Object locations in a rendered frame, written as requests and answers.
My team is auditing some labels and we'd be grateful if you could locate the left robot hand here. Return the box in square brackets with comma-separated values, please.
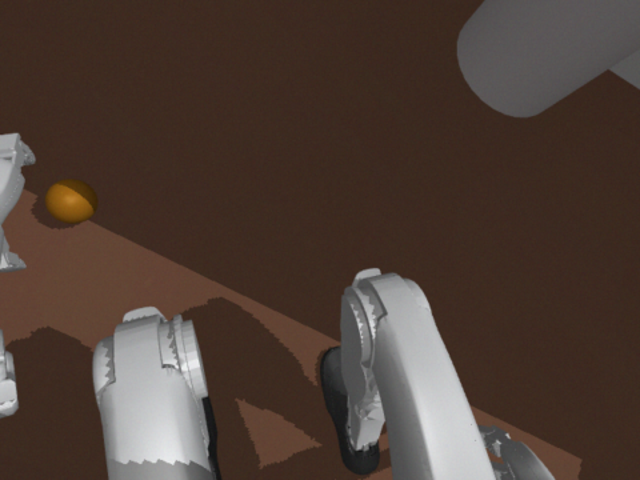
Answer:
[0, 133, 35, 273]

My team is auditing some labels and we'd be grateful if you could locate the left robot foot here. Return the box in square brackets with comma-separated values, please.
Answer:
[202, 396, 222, 480]

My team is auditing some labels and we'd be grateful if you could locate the left robot arm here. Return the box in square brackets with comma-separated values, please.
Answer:
[0, 225, 19, 418]

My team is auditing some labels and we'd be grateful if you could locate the right robot hand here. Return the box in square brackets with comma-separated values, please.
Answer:
[477, 425, 555, 480]

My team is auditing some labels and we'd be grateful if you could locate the right robot foot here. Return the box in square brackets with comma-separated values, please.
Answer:
[320, 346, 380, 475]

